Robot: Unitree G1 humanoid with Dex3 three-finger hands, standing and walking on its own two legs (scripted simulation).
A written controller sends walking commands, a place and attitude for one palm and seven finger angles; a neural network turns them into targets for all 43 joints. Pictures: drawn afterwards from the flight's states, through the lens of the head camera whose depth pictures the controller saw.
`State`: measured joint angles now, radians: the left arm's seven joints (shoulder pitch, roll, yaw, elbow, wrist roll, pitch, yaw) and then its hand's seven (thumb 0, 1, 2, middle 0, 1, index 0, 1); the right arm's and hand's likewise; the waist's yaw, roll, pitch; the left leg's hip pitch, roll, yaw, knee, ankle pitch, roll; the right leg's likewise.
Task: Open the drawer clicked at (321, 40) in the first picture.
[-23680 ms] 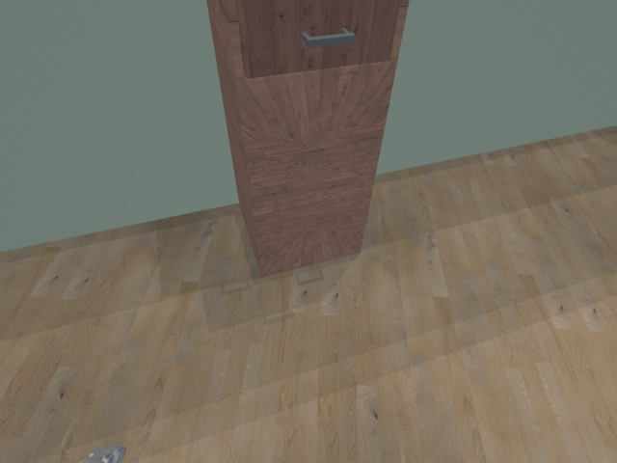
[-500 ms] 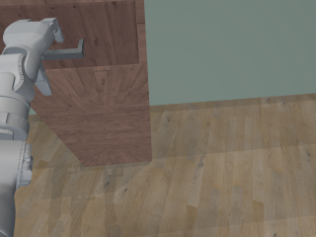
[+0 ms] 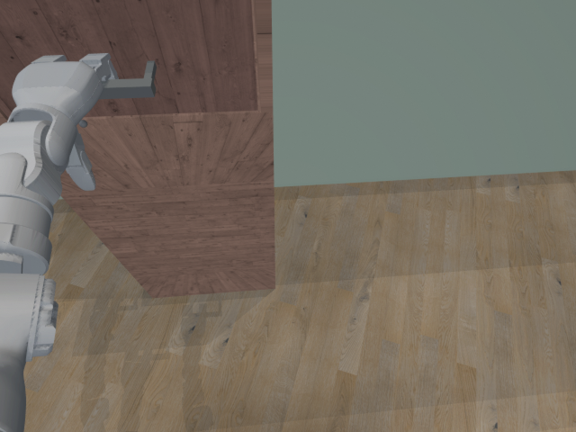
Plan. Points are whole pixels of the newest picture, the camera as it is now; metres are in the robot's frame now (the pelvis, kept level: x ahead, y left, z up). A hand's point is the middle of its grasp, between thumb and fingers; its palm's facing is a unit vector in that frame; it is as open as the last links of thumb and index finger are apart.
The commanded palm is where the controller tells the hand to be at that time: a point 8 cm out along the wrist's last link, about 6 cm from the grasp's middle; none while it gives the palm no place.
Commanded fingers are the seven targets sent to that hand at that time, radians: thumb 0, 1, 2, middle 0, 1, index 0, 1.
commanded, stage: lower the fingers behind the handle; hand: left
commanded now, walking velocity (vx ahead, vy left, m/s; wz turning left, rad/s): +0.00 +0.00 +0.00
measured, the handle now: (111, 79) +0.55 +0.23 +0.16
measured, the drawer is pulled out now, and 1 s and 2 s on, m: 0.00 0.00 0.01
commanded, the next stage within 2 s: close the thumb around the handle in 0.40 s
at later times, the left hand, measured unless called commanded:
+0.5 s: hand (83, 123) +0.49 +0.27 +0.13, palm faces -0.05 +0.01 -1.00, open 13.9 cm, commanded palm +0.48 +0.27 +0.19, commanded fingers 0.00 -0.44 0.32 -0.30 -1.21 -0.30 -1.21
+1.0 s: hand (82, 123) +0.49 +0.27 +0.13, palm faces -0.03 +0.00 -1.00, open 7.5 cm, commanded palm +0.47 +0.27 +0.19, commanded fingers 0.00 0.90 0.90 -0.40 -1.35 -0.40 -1.35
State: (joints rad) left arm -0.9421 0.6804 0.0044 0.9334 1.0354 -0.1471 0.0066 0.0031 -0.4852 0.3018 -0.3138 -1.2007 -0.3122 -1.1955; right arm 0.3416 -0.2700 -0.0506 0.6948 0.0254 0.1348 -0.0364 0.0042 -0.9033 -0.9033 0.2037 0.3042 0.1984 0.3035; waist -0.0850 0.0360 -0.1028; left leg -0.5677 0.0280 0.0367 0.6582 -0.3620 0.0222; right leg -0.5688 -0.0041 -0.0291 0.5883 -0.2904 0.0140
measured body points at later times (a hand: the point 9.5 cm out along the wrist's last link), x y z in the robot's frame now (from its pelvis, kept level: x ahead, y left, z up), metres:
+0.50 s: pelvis -0.01 +0.00 +0.00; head +0.08 +0.00 +0.44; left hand +0.49 +0.26 +0.19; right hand +0.02 -0.27 -0.13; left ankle -0.04 +0.10 -0.72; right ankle -0.01 -0.13 -0.72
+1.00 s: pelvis +0.00 +0.00 +0.00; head +0.08 +0.00 +0.44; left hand +0.49 +0.27 +0.19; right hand +0.02 -0.27 -0.13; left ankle -0.04 +0.10 -0.72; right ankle -0.01 -0.13 -0.72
